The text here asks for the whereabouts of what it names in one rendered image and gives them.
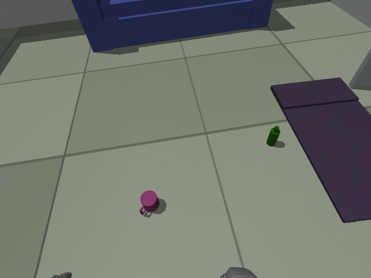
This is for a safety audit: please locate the sofa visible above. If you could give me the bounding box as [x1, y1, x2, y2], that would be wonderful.
[72, 0, 273, 52]

